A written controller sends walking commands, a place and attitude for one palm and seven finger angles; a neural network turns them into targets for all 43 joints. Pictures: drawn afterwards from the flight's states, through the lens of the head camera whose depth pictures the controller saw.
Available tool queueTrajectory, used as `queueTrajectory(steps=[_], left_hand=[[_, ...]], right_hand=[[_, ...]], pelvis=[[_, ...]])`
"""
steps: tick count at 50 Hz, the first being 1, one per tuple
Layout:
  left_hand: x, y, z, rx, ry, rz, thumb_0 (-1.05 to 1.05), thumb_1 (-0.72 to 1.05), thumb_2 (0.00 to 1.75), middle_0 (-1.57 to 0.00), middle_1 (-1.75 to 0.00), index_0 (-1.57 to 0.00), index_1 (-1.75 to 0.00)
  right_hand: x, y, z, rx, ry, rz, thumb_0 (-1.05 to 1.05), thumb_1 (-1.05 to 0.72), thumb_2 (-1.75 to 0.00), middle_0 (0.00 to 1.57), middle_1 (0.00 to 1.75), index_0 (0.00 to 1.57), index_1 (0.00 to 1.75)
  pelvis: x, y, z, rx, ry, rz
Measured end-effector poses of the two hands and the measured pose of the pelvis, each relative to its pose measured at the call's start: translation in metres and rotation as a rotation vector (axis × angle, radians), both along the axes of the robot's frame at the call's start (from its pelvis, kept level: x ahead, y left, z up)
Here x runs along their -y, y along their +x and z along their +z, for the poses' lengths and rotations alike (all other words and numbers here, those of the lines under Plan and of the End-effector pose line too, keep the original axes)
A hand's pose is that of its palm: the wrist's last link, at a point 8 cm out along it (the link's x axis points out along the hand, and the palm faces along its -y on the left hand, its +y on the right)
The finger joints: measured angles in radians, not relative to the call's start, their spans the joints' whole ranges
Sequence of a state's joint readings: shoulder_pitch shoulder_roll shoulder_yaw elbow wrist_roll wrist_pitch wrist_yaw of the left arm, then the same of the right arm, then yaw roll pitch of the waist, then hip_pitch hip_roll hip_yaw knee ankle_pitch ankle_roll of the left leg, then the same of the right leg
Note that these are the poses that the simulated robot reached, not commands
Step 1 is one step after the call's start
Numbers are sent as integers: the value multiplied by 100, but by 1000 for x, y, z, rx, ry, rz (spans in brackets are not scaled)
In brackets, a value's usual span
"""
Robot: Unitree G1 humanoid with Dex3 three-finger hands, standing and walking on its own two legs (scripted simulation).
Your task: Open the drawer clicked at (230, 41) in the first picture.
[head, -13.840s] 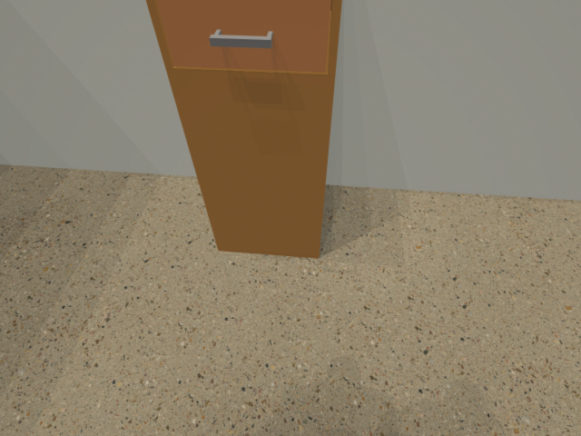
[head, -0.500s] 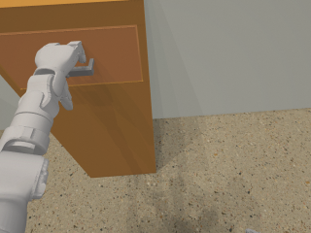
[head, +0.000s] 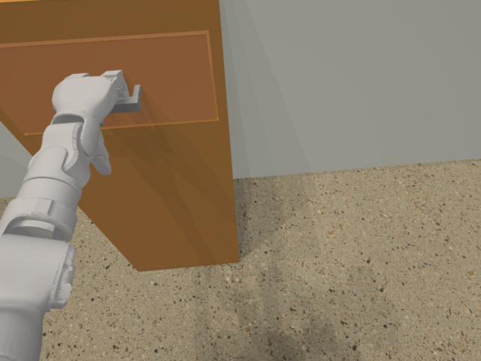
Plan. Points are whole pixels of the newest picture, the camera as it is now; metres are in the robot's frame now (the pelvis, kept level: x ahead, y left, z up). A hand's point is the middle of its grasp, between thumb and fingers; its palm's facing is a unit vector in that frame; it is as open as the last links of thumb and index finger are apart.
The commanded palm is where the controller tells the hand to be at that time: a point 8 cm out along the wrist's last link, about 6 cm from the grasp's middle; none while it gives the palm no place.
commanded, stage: close the thumb around the handle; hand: left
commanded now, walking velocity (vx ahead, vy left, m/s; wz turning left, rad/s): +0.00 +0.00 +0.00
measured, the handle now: (100, 99) +0.52 +0.25 +0.15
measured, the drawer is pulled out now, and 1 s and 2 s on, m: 0.00 0.00 0.01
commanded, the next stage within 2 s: pull the drawer open in 0.72 s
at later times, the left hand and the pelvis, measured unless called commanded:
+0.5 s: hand (101, 121) +0.48 +0.24 +0.14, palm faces +0.00 +0.01 -1.00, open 7.7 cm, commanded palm +0.46 +0.25 +0.19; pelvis -0.01 +0.00 +0.00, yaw +0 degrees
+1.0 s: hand (103, 129) +0.47 +0.24 +0.12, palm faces +0.01 -0.01 -1.00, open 5.2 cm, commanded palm +0.43 +0.24 +0.19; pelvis +0.01 +0.00 +0.00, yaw -1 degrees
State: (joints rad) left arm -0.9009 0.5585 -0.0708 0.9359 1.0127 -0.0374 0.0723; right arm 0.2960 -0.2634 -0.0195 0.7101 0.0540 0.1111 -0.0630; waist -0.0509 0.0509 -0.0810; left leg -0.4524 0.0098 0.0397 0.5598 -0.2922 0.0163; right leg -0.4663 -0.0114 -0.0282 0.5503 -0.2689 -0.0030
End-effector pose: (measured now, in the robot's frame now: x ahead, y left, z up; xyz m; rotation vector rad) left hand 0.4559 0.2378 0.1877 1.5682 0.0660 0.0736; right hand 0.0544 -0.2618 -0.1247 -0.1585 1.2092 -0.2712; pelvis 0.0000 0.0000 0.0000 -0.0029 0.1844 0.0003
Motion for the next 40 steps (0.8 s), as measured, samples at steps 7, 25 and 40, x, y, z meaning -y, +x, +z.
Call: queueTrajectory(steps=[7,25,40], left_hand=[[0,0,1,-18,2,-1,0,-44,32,-36,-123,-36,-124],[0,1,3,-6,13,3,0,37,67,-40,-130,-40,-130],[-3,1,-9,-28,13,-8,0,78,85,-42,-135,-39,-134]], right_hand=[[-1,10,4,58,-9,10,1,-91,-90,20,30,20,30],[9,-15,4,10,-37,-6,1,-91,-90,20,30,20,30],[5,-21,2,-9,-27,-20,1,-91,-90,20,30,20,30]], pelvis=[[1,-5,-1,1,1,-2],[2,-10,-2,-9,-1,2],[0,-7,-2,-12,-2,-4]])
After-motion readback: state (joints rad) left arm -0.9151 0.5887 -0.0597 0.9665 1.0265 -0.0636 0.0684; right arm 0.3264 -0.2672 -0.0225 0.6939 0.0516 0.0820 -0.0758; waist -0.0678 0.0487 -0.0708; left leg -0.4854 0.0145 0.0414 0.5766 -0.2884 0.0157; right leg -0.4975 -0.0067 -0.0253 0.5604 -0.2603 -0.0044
